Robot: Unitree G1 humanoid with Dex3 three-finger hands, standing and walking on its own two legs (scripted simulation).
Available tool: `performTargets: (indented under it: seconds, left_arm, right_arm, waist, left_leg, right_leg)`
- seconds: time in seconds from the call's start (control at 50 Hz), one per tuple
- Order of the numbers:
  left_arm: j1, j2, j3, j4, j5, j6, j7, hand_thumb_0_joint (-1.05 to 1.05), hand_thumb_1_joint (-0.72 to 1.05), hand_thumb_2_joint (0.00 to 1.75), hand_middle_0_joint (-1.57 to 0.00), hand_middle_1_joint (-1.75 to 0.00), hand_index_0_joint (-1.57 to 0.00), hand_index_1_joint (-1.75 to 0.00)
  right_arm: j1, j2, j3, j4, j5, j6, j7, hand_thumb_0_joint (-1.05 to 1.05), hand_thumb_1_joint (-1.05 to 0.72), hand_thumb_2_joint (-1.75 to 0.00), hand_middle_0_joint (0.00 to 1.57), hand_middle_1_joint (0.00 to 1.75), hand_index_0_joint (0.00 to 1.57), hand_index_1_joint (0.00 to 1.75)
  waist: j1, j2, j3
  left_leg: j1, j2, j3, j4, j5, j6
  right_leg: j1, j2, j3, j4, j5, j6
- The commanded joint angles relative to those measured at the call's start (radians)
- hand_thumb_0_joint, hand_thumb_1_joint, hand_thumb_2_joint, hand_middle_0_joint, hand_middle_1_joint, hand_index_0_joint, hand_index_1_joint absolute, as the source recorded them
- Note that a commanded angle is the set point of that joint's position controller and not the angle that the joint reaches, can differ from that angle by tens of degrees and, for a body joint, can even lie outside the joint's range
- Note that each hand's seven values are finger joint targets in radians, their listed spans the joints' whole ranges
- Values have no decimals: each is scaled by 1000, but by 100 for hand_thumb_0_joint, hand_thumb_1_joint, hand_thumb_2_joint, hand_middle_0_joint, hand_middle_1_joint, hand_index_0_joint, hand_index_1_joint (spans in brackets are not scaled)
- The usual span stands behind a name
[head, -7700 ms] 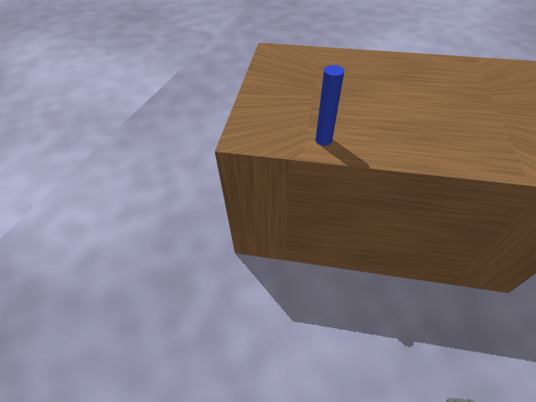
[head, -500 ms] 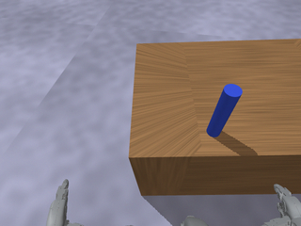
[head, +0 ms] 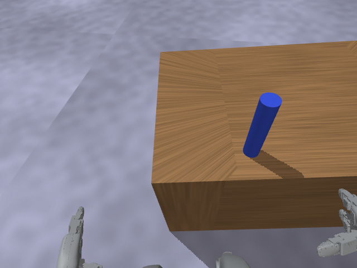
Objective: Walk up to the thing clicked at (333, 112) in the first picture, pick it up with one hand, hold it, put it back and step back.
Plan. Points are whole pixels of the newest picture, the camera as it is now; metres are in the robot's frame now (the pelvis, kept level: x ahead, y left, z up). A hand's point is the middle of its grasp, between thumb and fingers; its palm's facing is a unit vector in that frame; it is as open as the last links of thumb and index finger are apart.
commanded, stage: go down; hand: right
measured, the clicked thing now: (259, 129) +0.45 -0.19 -0.01
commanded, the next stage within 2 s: approach in 1.44 s
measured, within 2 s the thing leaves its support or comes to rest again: neither
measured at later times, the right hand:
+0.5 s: hand (338, 169) +0.32 -0.35 +0.00, palm faces +0.18 +0.98 -0.10, open 17.7 cm
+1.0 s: hand (347, 151) +0.36 -0.37 +0.02, palm faces +0.18 +0.98 -0.06, open 17.7 cm
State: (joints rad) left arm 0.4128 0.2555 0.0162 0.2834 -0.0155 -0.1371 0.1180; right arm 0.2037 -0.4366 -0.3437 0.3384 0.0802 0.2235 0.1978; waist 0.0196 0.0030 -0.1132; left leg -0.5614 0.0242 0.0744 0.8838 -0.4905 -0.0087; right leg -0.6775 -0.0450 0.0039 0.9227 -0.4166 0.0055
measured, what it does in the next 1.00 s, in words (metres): stands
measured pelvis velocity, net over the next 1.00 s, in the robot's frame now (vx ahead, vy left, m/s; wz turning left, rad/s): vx -0.01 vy -0.01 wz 0.04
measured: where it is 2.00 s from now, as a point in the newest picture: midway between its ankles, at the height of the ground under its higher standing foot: outside the picture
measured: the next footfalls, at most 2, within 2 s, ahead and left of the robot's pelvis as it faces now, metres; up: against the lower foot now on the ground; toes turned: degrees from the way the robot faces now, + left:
none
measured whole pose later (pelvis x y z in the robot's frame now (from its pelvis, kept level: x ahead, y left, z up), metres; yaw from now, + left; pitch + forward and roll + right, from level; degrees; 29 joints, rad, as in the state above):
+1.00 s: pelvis -0.01 -0.01 +0.00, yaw +2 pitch +15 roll +3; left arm 0.33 0.27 -0.03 0.37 0.01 -0.17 0.07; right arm -0.44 -0.77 -0.60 1.13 0.14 -0.23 0.51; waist 0.11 0.04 -0.10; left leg -0.69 0.00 0.06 0.87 -0.44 -0.02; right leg -0.82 -0.07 0.00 0.95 -0.40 -0.01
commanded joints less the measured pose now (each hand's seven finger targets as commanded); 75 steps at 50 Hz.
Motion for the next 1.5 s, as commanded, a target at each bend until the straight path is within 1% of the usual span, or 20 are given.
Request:
performTargets:
  seconds: [0.0,0.06,0.2,0.22,0.34,0.46,0.54,0.58,0.64,0.76,0.92,0.96,1.06,1.14,1.22,1.32,1.36,1.38,1.42,1.48]
  left_arm:
    - [-36,140,54,-148,0,-79,16,0,-53,4,-5,-5,-5,-5]
    - [10,194,92,-153,1,-87,22,0,-53,3,-5,-5,-5,-5]
    - [-72,164,26,-149,7,-102,6,0,-53,4,-5,-5,-5,-5]
    - [-44,180,57,-108,8,-100,7,0,-53,4,-5,-5,-5,-5]
    - [-59,187,49,-127,8,-98,10,0,-53,4,-5,-5,-5,-4]
    - [-46,199,55,-59,17,-92,5,0,-52,4,-5,-5,-6,-5]
    - [-29,163,31,2,19,-86,-4,0,-53,4,-5,-6,-6,-5]
    - [-92,224,70,-65,20,-90,0,0,-52,4,-5,-6,-6,-5]
    - [-95,188,35,-38,18,-84,-13,0,-52,4,-5,-6,-6,-5]
    - [-76,221,65,-62,18,-84,-17,0,-52,4,-5,-6,-6,-5]
    - [-70,167,19,-33,18,-81,-32,0,-52,4,-5,-6,-6,-5]
    - [-104,213,51,-75,18,-84,-29,0,-52,4,-5,-6,-6,-5]
    - [-97,217,61,-42,17,-79,-27,0,-53,5,-5,-6,-5,-5]
    - [-84,175,18,-5,19,-73,-35,0,-53,5,-5,-6,-5,-5]
    - [-59,198,34,-50,19,-72,-34,0,-53,5,-5,-6,-5,-5]
    - [-80,205,51,-47,21,-79,-40,0,-53,5,-5,-6,-5,-5]
    - [-80,195,31,-62,21,-81,-42,0,-53,5,-5,-6,-5,-5]
    - [-112,219,54,-105,21,-87,-38,0,-53,5,-5,-6,-5,-5]
    - [-54,202,38,-27,22,-77,-38,0,-54,5,-5,-6,-5,-5]
    - [-122,216,45,-93,21,-85,-36,0,-54,5,-5,-6,-5,-5]
  right_arm:
    - [-328,-311,-138,-57,28,-133,50,0,60,-3,4,5,5,5]
    - [-370,-390,-188,74,34,-162,94,0,59,-3,4,5,5,5]
    - [-513,-445,-215,305,60,-254,175,0,61,-3,5,5,5,5]
    - [-532,-465,-226,329,59,-269,182,0,61,-3,4,5,5,5]
    - [-681,-571,-276,375,72,-374,218,0,61,-3,4,5,5,5]
    - [-754,-635,-291,450,69,-431,242,0,60,-4,4,5,5,5]
    - [-775,-633,-289,507,74,-453,266,0,60,-4,4,5,5,5]
    - [-786,-639,-290,524,77,-459,274,0,59,-4,5,5,5,5]
    - [-803,-649,-296,558,81,-473,283,0,59,-4,4,5,5,5]
    - [-843,-681,-310,599,89,-497,298,0,59,-4,4,5,5,5]
    - [-896,-706,-314,614,86,-525,314,0,61,-4,4,5,5,5]
    - [-908,-731,-322,604,89,-527,313,0,61,-4,5,5,5,5]
    - [-941,-735,-324,605,93,-530,325,0,61,-4,5,5,5,5]
    - [-952,-745,-327,626,89,-538,327,0,61,-4,4,5,5,5]
    - [-956,-751,-325,652,86,-539,333,0,60,-4,5,5,5,5]
    - [-985,-774,-330,664,88,-553,338,0,61,-4,5,5,5,5]
    - [-1017,-791,-346,628,92,-556,343,0,61,-4,5,5,5,5]
    - [-1020,-798,-351,636,93,-556,345,0,61,-4,4,5,5,5]
    - [-1009,-792,-347,663,95,-550,350,0,61,-4,4,5,5,5]
    - [-1040,-810,-353,649,92,-557,346,0,61,-5,5,5,5,5]
  waist:
    - [30,-122,-96]
    - [30,-102,-176]
    - [-5,-112,-142]
    - [6,-116,-153]
    - [17,-118,-271]
    - [28,-193,-264]
    - [42,-178,-290]
    - [49,-168,-329]
    - [39,-174,-303]
    - [65,-161,-304]
    - [57,-202,-310]
    - [67,-191,-331]
    - [71,-206,-363]
    - [58,-226,-340]
    - [78,-212,-354]
    - [84,-231,-285]
    - [78,-229,-375]
    - [89,-226,-393]
    - [79,-227,-354]
    - [82,-225,-372]
  left_leg:
    - [-64,-26,-27,-128,187,18]
    - [-30,-26,-33,-141,199,18]
    - [-38,-32,-35,-130,219,27]
    - [-51,-33,-41,-127,212,29]
    - [-22,-40,-50,-120,253,28]
    - [-63,-41,-53,-119,257,33]
    - [-76,-43,-51,-107,332,26]
    - [-82,-50,-41,-106,329,28]
    - [-90,-52,-35,-110,303,31]
    - [-107,-56,-32,-116,295,30]
    - [-114,-53,-40,-106,290,32]
    - [-105,-55,-38,-110,290,31]
    - [-127,-56,-32,-104,297,33]
    - [-135,-58,-29,-97,297,35]
    - [-135,-61,-28,-99,308,34]
    - [-172,-58,-33,-105,229,35]
    - [-146,-59,-31,-93,271,34]
    - [-141,-57,-33,-95,286,33]
    - [-156,-60,-29,-88,290,34]
    - [-144,-56,-37,-96,287,32]
  right_leg:
    - [169,14,20,-157,137,-18]
    - [200,19,18,-153,146,-20]
    - [149,14,14,-158,188,-18]
    - [152,13,12,-155,178,-19]
    - [207,10,15,-139,228,-25]
    - [225,7,15,-134,247,-21]
    - [234,8,17,-97,343,-28]
    - [274,-2,30,-103,379,-25]
    - [247,-1,34,-109,351,-24]
    - [258,-2,38,-109,335,-24]
    - [225,5,36,-96,306,-26]
    - [233,3,38,-99,296,-26]
    - [262,-3,49,-89,345,-22]
    - [240,-3,51,-90,356,-18]
    - [265,-4,52,-85,384,-18]
    - [200,-3,48,-101,228,-19]
    - [235,-4,53,-85,290,-17]
    - [245,-3,52,-75,307,-20]
    - [225,-3,55,-73,331,-19]
    - [224,3,48,-70,291,-25]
